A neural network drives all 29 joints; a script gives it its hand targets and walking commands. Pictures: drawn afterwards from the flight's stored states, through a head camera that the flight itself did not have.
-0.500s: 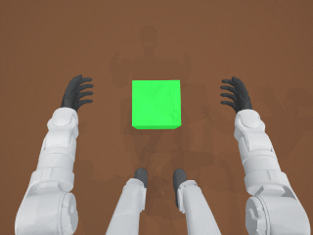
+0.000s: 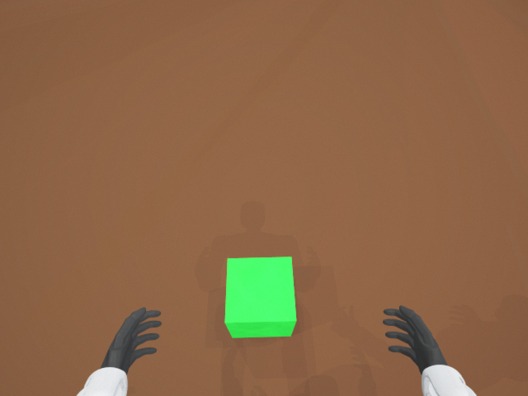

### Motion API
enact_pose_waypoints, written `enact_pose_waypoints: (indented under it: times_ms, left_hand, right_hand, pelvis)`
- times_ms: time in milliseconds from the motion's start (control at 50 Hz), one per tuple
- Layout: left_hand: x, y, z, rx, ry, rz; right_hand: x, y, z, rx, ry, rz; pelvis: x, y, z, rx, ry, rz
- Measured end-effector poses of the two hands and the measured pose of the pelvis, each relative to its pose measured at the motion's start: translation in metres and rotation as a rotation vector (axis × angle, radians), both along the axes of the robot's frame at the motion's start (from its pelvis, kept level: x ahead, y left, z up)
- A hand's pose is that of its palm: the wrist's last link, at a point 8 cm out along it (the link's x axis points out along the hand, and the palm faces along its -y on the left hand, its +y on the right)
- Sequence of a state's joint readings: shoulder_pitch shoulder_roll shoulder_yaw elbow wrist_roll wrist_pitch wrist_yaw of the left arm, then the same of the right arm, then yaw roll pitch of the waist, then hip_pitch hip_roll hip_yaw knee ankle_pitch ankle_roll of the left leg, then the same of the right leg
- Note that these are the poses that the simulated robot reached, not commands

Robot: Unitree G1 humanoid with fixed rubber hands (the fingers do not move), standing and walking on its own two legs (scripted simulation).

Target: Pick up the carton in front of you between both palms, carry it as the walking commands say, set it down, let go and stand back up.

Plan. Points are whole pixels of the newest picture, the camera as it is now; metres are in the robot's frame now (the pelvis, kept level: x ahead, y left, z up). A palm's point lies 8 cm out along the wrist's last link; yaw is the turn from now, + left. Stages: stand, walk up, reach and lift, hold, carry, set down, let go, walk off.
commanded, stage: let go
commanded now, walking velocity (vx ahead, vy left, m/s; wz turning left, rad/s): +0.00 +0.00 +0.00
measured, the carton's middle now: (260, 299) +0.44 +0.03 -0.65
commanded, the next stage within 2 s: stand in 0.52 s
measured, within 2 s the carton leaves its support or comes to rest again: neither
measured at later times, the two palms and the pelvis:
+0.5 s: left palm (111, 384) +0.16 +0.23 -0.06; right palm (440, 383) +0.16 -0.23 -0.06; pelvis +0.00 +0.00 +0.00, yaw +0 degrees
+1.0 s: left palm (74, 392) +0.15 +0.29 -0.09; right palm (472, 392) +0.15 -0.28 -0.08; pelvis +0.02 +0.01 +0.00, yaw +0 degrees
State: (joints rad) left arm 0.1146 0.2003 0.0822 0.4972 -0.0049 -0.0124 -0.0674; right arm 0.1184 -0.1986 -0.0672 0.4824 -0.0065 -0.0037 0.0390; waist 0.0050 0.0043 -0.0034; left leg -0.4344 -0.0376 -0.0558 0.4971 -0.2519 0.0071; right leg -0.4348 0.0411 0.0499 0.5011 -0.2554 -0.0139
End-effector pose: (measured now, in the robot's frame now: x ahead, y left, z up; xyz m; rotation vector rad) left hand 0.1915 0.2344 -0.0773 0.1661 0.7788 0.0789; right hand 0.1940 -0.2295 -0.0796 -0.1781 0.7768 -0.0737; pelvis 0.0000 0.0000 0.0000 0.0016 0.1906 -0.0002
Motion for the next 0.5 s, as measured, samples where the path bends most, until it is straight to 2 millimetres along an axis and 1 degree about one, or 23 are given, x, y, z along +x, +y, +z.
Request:
enact_pose_waypoints:
  times_ms: [80, 160, 320, 500]
  left_hand:
    - [-0.019, -0.002, 0.01, 0.0, 0.003, -0.002]
    - [-0.028, -0.004, 0.015, -0.002, 0.007, -0.008]
    - [-0.028, -0.005, 0.017, -0.002, 0.015, -0.016]
    - [-0.029, -0.003, 0.017, 0.003, 0.027, -0.016]
  right_hand:
    - [-0.019, -0.005, 0.011, 0.001, 0.002, -0.001]
    - [-0.029, -0.007, 0.017, 0.005, 0.007, 0.002]
    - [-0.03, -0.005, 0.02, 0.009, 0.017, 0.008]
    - [-0.031, -0.001, 0.019, 0.008, 0.026, 0.003]
  pelvis:
    - [0.004, -0.002, 0.005, 0.001, -0.096, 0.001]
    - [0.004, -0.003, 0.006, 0.001, -0.176, 0.003]
    - [0.002, -0.003, 0.005, 0.0, -0.271, 0.003]
    - [0.003, 0.0, 0.004, -0.001, -0.295, 0.002]
